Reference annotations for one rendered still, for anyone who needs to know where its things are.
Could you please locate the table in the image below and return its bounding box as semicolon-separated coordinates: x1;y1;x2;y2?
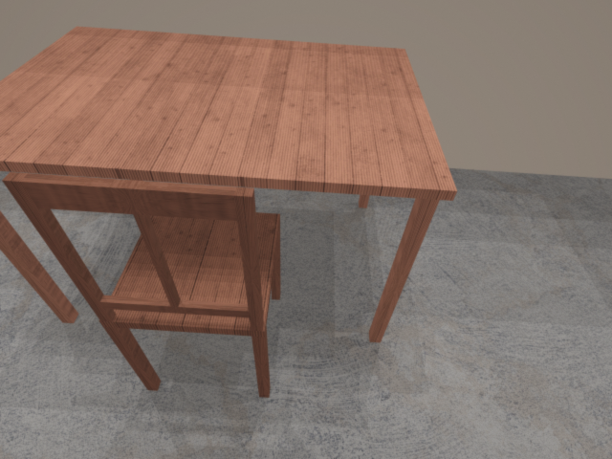
0;26;457;342

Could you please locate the chair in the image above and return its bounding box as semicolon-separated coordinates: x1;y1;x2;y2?
2;172;280;398

